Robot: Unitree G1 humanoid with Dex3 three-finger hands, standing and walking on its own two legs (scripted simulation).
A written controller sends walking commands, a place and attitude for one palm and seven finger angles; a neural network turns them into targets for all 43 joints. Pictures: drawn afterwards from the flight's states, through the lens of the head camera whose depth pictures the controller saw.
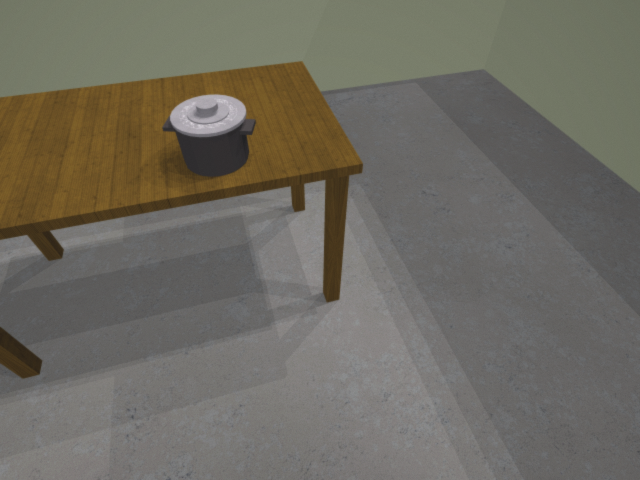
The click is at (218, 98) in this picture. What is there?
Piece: lid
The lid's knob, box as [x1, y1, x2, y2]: [195, 98, 217, 113]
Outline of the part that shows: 195,104 197,111 201,113 210,113 217,109 216,101 212,98 200,99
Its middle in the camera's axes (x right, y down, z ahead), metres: -0.26 -0.30 +0.88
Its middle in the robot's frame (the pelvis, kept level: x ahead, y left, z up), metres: +0.86 +0.31 +0.02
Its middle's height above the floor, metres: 0.79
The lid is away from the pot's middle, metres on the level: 0.00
